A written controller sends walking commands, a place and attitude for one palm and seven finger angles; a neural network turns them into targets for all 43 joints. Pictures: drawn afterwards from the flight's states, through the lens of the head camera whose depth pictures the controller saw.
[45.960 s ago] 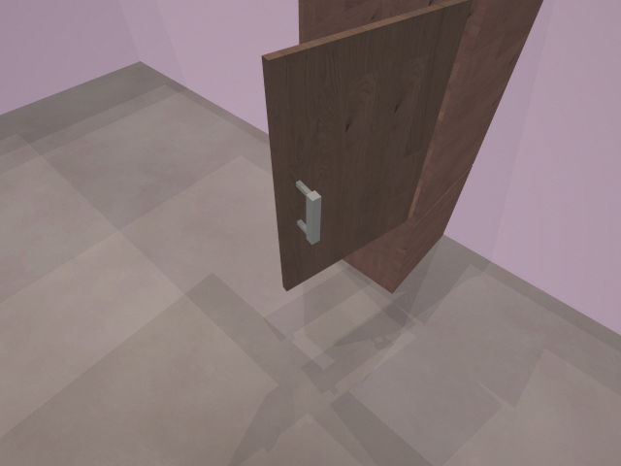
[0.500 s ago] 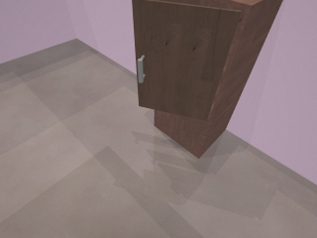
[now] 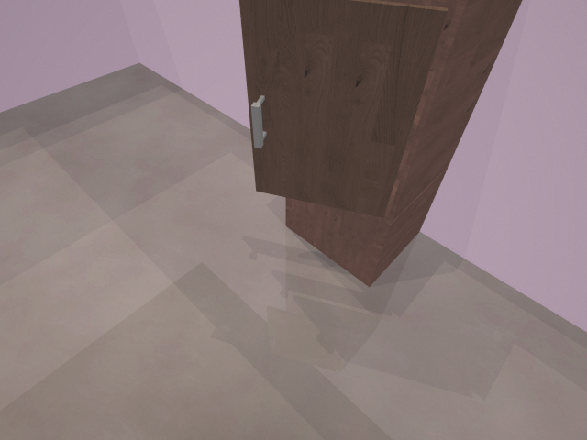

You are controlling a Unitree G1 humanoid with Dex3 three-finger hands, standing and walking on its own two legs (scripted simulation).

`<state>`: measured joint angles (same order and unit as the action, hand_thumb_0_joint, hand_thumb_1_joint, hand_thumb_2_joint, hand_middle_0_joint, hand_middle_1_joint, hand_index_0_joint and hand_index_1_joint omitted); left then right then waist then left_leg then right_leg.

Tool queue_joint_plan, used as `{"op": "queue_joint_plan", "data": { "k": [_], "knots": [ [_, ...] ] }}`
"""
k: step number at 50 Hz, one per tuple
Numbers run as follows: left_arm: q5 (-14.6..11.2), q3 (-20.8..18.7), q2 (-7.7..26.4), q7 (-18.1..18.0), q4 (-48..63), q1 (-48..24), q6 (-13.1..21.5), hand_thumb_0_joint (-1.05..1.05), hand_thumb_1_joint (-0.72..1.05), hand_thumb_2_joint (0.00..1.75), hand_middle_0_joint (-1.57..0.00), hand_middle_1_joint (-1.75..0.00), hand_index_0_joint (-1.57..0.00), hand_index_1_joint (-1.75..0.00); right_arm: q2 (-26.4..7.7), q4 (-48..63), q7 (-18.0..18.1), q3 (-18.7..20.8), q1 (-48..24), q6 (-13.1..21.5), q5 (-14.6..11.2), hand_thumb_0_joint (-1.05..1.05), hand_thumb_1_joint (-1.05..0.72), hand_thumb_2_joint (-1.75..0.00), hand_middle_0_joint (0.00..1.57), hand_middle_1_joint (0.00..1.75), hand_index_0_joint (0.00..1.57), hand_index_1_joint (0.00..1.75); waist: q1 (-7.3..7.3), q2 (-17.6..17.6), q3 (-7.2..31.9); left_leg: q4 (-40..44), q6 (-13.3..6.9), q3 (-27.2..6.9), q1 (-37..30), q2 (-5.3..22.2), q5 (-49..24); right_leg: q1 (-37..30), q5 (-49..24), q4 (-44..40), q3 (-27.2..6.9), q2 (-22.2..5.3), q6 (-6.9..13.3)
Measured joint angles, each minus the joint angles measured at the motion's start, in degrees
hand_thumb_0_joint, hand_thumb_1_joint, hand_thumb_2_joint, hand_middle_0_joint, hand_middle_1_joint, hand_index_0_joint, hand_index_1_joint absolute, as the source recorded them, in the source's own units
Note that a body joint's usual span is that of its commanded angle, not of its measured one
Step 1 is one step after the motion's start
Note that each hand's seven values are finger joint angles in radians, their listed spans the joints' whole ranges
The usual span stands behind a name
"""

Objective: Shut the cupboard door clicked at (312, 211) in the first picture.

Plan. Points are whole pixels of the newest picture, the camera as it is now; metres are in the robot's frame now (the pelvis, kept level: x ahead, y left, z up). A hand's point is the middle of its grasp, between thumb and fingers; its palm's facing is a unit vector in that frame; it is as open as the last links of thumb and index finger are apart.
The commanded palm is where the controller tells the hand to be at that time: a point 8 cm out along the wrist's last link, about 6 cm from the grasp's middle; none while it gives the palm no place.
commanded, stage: look to check the result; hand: left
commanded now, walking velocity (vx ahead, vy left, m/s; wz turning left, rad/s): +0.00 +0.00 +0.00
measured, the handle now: (260, 122) +0.87 +0.14 -0.06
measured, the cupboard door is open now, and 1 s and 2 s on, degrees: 27 27 27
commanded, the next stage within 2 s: walk to a spot facing it in 0.26 s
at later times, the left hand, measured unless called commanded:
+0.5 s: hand out of the picture +0.06 +0.20 -0.17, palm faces +0.04 -0.96 -0.28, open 7.4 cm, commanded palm none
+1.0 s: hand out of the picture +0.03 +0.22 -0.17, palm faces +0.33 -0.91 -0.27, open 7.4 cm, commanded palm none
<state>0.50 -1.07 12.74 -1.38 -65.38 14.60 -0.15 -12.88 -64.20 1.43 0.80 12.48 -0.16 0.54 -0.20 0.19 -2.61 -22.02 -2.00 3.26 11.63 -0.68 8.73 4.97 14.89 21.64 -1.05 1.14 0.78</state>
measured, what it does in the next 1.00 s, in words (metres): lifts its right foot, turning left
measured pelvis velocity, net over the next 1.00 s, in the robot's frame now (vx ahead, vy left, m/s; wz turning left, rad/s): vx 0.02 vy -0.01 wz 0.32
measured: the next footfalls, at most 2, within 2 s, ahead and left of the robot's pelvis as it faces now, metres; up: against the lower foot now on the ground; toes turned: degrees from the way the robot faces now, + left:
right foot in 1.14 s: +0.12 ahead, -0.14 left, +0.00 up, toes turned +25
left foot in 1.50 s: -0.01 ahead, +0.09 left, +0.00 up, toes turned +44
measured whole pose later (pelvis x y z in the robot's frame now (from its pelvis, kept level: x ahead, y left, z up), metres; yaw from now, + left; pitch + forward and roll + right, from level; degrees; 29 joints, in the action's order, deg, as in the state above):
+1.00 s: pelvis +0.02 -0.01 -0.01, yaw +18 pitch +1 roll -1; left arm 1.1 -4.5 12.9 -1.3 -53.0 9.6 -2.7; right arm -11.3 -55.2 0.2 2.8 12.8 -2.4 1.7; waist -1.2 0.8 -5.6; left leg -28.9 -2.3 -2.9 20.1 -2.6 10.0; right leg 25.8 24.3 55.1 -0.6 -2.3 -2.5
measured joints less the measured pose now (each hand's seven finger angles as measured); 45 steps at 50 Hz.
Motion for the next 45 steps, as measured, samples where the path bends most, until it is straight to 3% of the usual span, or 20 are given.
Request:
{"op": "queue_joint_plan", "data": {
  "k": [25,30,35,37,38,40,42,45],
  "knots": [
    [-0.21,-0.28,1.24,-0.27,1.95,-4.33,-0.08,0.0,0.91,0.9,-0.2,-0.3,-0.2,-0.3,-1.62,0.88,-0.15,-0.22,-3.07,-0.27,0.04,0.0,-0.9,-0.9,0.2,0.29,0.2,0.3,-0.5,-0.17,-0.22,-0.49,1.09,-1.55,-0.21,0.07,1.41,-1.21,1.44,-0.56,1.49,0.27,0.85],
    [-0.13,-1.13,-0.09,-0.71,4.55,-4.25,-0.81,0.0,0.91,0.9,-0.2,-0.3,-0.2,-0.3,-0.25,2.45,-0.4,0.32,-1.66,-1.55,0.11,0.0,-0.9,-0.9,0.2,0.29,0.2,0.3,-0.57,0.1,-1.25,-7.19,1.24,-3.84,3.67,-0.64,3.97,0.79,4.69,4.51,4.29,-0.17,1.14],
    [0.55,-1.99,-0.94,-0.98,7.1,-3.09,-1.3,0.0,0.9,0.9,-0.2,-0.3,-0.2,-0.3,1.53,4.32,-0.98,1.36,-0.04,-3.3,0.15,0.0,-0.91,-0.9,0.2,0.29,0.2,0.3,-0.78,-0.57,-3.35,-21.42,2.15,-1.29,8.31,0.8,14.81,0.67,9.01,10.18,8.55,-1.66,0.88],
    [0.52,-2.24,-0.75,-0.84,7.76,-2.4,-1.51,0.0,0.9,0.9,-0.2,-0.3,-0.2,-0.3,2.05,5.5,-1.42,1.47,0.58,-3.27,0.26,0.0,-0.9,-0.9,0.2,0.29,0.2,0.3,-1.03,-1.63,-3.81,-17.45,1.97,-0.06,7.25,1.4,10.07,1.58,11.41,14.06,9.99,-3.28,0.07],
    [0.32,-2.39,-0.75,-0.72,7.99,-2.28,-1.71,0.0,0.9,0.9,-0.2,-0.3,-0.2,-0.3,2.09,6.09,-1.56,1.57,0.69,-2.93,0.48,0.0,-0.9,-0.9,0.2,0.29,0.2,0.3,-1.05,-2.0,-4.06,-17.0,0.33,0.12,7.55,0.84,7.44,3.33,12.42,17.92,10.38,-4.36,-0.51],
    [0.11,-2.54,-0.63,-0.71,8.48,-2.38,-2.62,0.0,0.91,0.9,-0.2,-0.3,-0.2,-0.3,2.34,7.01,-1.62,1.7,0.33,-2.49,0.8,0.0,-0.9,-0.9,0.2,0.29,0.2,0.3,-0.64,-2.58,-4.63,-17.92,-1.06,0.35,8.4,-0.27,8.09,8.77,16.63,28.8,7.32,-4.7,-1.38],
    [0.27,-2.83,-0.58,-0.59,8.75,-2.81,-3.45,0.0,0.91,0.9,-0.2,-0.3,-0.2,-0.3,2.44,7.82,-1.47,1.68,0.28,-2.31,0.97,0.0,-0.9,-0.9,0.2,0.29,0.2,0.3,-0.73,-2.34,-4.46,-16.1,-1.23,-0.24,8.54,-1.03,7.95,13.93,15.79,36.82,4.34,-4.08,-1.73],
    [0.46,-3.17,-0.47,-0.07,9.83,-3.72,-3.28,0.01,0.91,0.9,-0.2,-0.3,-0.2,-0.3,2.25,8.46,-1.16,1.61,0.39,-2.06,1.1,0.0,-0.9,-0.9,0.2,0.29,0.2,0.3,-0.8,-1.2,-3.96,-11.56,-0.93,-2.17,8.38,-1.74,4.82,18.76,11.46,39.29,2.01,-3.83,-2.4]
  ]
}}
